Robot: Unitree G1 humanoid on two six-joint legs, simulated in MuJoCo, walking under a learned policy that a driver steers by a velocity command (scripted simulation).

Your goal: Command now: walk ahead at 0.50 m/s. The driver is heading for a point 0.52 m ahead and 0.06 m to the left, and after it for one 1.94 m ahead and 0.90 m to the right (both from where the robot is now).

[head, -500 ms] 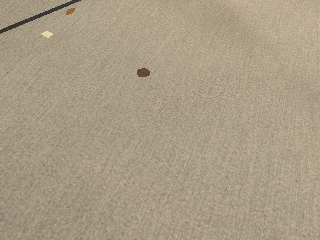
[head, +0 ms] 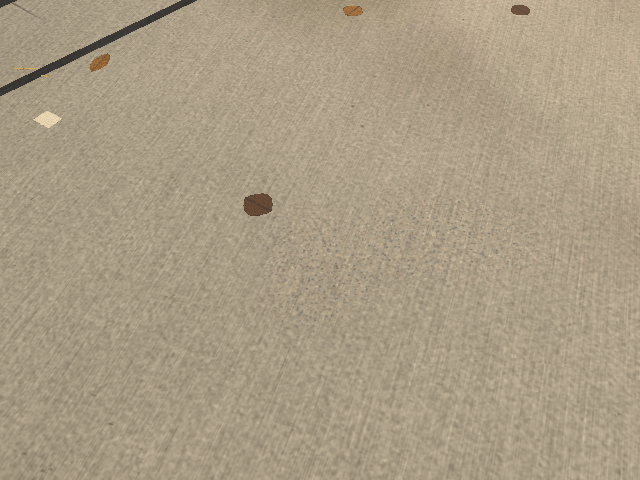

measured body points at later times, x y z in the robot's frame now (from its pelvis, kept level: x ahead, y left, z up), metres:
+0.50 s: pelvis +0.29 +0.04 -0.02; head +0.33 +0.05 +0.42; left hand +0.23 +0.30 -0.17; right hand +0.51 -0.19 -0.12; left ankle +0.40 +0.13 -0.74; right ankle +0.07 -0.08 -0.70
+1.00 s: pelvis +0.47 +0.03 -0.04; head +0.51 +0.00 +0.41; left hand +0.68 +0.26 -0.13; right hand +0.54 -0.26 -0.18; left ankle +0.42 +0.16 -0.69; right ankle +0.56 -0.07 -0.77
